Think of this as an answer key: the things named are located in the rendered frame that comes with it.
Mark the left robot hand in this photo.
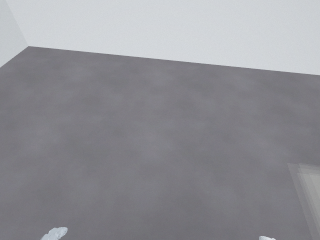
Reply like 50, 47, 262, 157
40, 227, 68, 240

